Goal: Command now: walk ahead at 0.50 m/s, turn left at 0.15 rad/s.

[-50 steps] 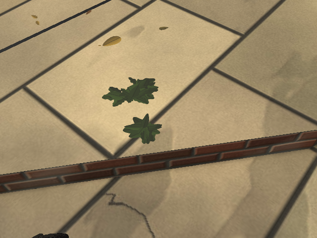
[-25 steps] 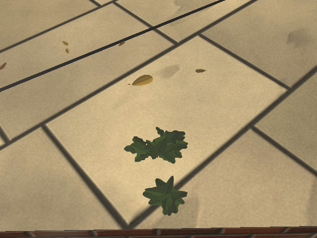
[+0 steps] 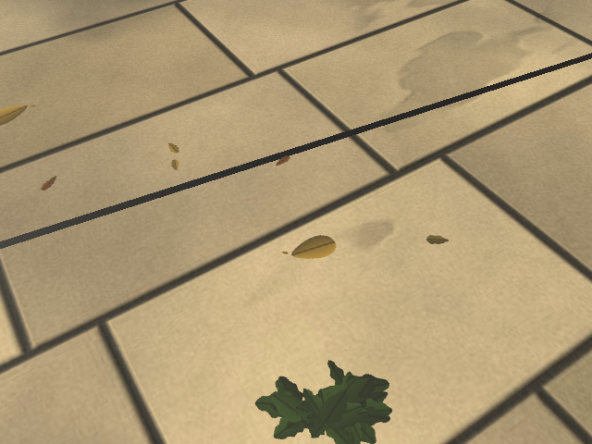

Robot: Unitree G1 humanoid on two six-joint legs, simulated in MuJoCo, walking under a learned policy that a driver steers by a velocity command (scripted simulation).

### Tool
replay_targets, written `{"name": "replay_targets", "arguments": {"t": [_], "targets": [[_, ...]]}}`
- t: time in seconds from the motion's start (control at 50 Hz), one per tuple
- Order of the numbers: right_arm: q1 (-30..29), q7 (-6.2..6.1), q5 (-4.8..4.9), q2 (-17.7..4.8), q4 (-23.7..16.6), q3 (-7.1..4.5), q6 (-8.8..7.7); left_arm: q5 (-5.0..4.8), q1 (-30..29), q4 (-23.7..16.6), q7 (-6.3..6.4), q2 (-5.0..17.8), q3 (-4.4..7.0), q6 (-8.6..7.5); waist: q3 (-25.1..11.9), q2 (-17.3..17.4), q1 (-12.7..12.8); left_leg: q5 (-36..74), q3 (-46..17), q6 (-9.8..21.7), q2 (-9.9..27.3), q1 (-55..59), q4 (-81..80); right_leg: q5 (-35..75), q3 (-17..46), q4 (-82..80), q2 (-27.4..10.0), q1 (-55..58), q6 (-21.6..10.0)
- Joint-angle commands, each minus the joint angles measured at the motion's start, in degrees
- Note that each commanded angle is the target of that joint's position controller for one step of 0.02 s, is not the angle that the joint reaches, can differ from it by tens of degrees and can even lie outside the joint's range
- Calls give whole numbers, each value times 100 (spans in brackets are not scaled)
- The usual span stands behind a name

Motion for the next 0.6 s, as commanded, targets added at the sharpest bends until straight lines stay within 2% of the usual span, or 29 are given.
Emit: {"name": "replay_targets", "arguments": {"t": [0.02, 0.04, 0.06, 0.08, 0.1, 0.12, 0.14, 0.16, 0.18, 0.2, 0.22, 0.24, 0.26, 0.28, 0.3, 0.32, 0.34, 0.36, 0.38, 0.4, 0.42, 0.44, 0.46, 0.48, 0.5, 0.52, 0.54, 0.56, 0.6], "targets": [[-497, -6, -271, -121, -581, -2, -243, 33, 1886, 195, 71, 1542, 493, -60, -1043, -1317, 741, 374, -47, -147, -141, -2036, 3616, 5855, 2000, -743, -1829, 3758, -745], [400, 51, -46, -245, -300, -50, -396, 4, 2249, 362, 67, 1505, 566, -6, -1080, -1505, 597, -1215, -285, -399, -501, -3377, 5002, 5318, 3201, -665, -2712, 4020, -1746], [236, 107, 101, -485, -169, -120, -427, 33, 2099, 382, 87, 1303, 554, 79, -523, -710, 679, -1165, -283, -495, -270, -4223, 6202, 3959, 2993, -773, -2513, 3800, -1933], [-398, 177, 178, -318, -342, -75, -429, 51, 2007, 437, 116, 990, 499, 170, -89, -714, 750, -1091, 109, -501, -132, -4991, 7023, 2787, 2451, -911, -2184, 3597, -1735], [-792, 222, 174, -115, -465, -12, -405, 69, 1985, 525, 110, 679, 393, 232, 209, -530, 710, -1067, 363, -474, -14, -5552, 7722, 1850, 2162, -1099, -1986, 3305, -1552], [-972, 276, 144, 71, -599, 46, -369, 68, 2018, 641, 107, 387, 285, 266, 454, -534, 594, -1001, 432, -433, 57, -5921, 8211, 1285, 1979, -1209, -1832, 2943, -1435], [-1072, 361, 163, 322, -711, 145, -343, 58, 2082, 762, 108, 175, 198, 295, 659, -592, 479, -974, 469, -350, 119, -6195, 8680, 851, 1773, -1347, -1698, 2500, -1324], [-1097, 392, 197, 620, -768, 241, -295, 48, 2308, 985, 117, 122, 173, 344, 742, -877, 483, -1129, 612, -274, 71, -6623, 9967, 750, 1815, -1582, -1797, 2277, -1371], [-1114, 400, 233, 749, -942, 334, -278, -9, 2320, 1075, 130, 126, 152, 375, 897, -738, 333, -1099, 450, -198, 168, -7068, 10274, 344, 1653, -1693, -1800, 1999, -1283], [-1314, 383, 214, 759, -1166, 407, -274, -23, 2047, 1061, 150, 70, 107, 363, 1099, -658, 193, -971, 472, -187, 238, -7094, 10026, 288, 1285, -1872, -1619, 1411, -1137], [-1481, 336, 173, 811, -1283, 461, -267, 1, 1990, 1128, 174, 107, 83, 363, 1217, -700, 176, -832, 643, -214, 204, -7271, 10285, 565, 1132, -1919, -1590, 1124, -1061], [-1645, 314, 117, 716, -1502, 496, -289, -34, 1752, 1111, 215, 148, 53, 358, 1274, -614, 37, -600, 740, -255, 337, -6991, 9420, 761, 687, -2062, -1350, 667, -883], [-1954, 358, 66, 697, -1877, 581, -338, -90, 1577, 1129, 268, 259, 42, 400, 1259, -605, -128, -139, 1083, -326, 606, -6423, 7956, 986, 230, -2148, -953, -59, -723], [-2216, 367, -23, 659, -2015, 613, -375, -103, 1691, 1150, 363, 272, 26, 411, 982, -599, -25, 313, 1554, -450, 697, -5704, 7019, 1607, 132, -2318, -807, -361, -782], [-2657, 364, -152, 775, -2314, 756, -421, -211, 1895, 1197, 452, 547, 98, 438, 371, -565, 23, 329, 2132, -391, 744, -3697, 5351, 2495, 169, -3171, -859, -941, -898], [-2665, 314, -86, 625, -2211, 642, -412, -238, 2430, 1363, 433, 773, 154, 331, -181, -714, 192, 492, 2556, -306, 430, -2271, 4813, 3803, 303, -3204, -940, -634, -1054], [-2137, 238, -38, 501, -2055, 505, -429, -160, 2452, 1442, 346, 1106, 149, 241, -960, -1331, -159, 490, 2513, -43, 121, -1769, 5162, 7731, 158, -2487, -1142, 470, -1086], [-1255, 264, -27, 156, -1819, 387, -409, -229, 2329, 1417, 345, 1549, 277, 257, -1260, -1851, -555, 105, 2210, 143, 54, -2076, 4437, 9895, 143, -1721, -1283, 1948, -972], [-576, 326, -36, -106, -1624, 310, -392, -267, 2030, 1456, 334, 1514, 286, 333, -1359, -2102, -890, 163, 1774, 328, 92, -2249, 3166, 10387, 230, -826, -1380, 3108, -774], [-37, 379, -73, -487, -1332, 159, -361, -237, 1993, 1481, 350, 1376, 331, 355, -1701, -1871, -997, 753, 849, 556, 311, -1582, 2564, 9962, 373, 137, -1357, 3200, -639], [705, 422, -304, -1017, -871, -33, -315, -138, 2593, 1415, 267, 859, 259, 261, -2547, 446, -802, 2761, -1468, 1401, 1473, 508, 1678, 6994, 528, 1907, -595, 1342, -430], [1085, 298, -442, -1119, -514, -73, -142, -44, 2621, 1643, 45, 455, 229, 201, -2873, 1896, -756, 3468, -4010, 2136, 2364, 1068, -616, -565, 1069, 4532, 951, 158, -86], [250, 214, -407, -680, -589, -10, -189, -164, 2658, 1657, -160, 360, 326, 100, -2270, 876, -410, 2553, -4060, 2039, 2750, -83, -708, -1367, 2196, 6882, 1048, -548, -4], [-517, 232, -75, -401, -532, 58, -236, -237, 1710, 1171, -126, 88, 257, 230, -965, 214, -180, 1686, -3021, 1598, 2650, -1258, -573, -1737, 1673, 7565, 834, -1324, -78], [-942, 276, 95, -14, -300, 117, -331, -227, 1244, 843, 38, -136, 163, 381, 260, -135, 82, 1040, -1755, 1088, 2308, -2165, -434, -1838, 1289, 7484, 482, -1907, -224], [-1061, 303, 42, 325, -47, 172, -426, -189, 1252, 723, 157, 37, 186, 464, 543, -349, 329, 746, -826, 714, 1948, -2462, -529, -1618, 1167, 7213, 213, -1893, -350], [-1170, 339, -69, 611, 129, 218, -473, -172, 1521, 694, 191, -7, 150, 508, 547, -248, 584, 751, -132, 499, 1682, -2652, -489, -1083, 1243, 6939, 123, -1654, -413], [-1062, 339, -94, 555, 301, 166, -499, -206, 1589, 605, 235, 35, 139, 493, 560, 21, 625, 1109, 440, 419, 1499, -2239, -625, -689, 1250, 6426, 106, -1845, -430], [-947, 236, -177, 414, 420, 106, -483, -263, 1504, 453, 340, 151, 141, 504, 574, 308, 601, 2129, 1168, 585, 1410, -1973, -1026, -396, 1044, 5227, 134, -1850, -226]]}}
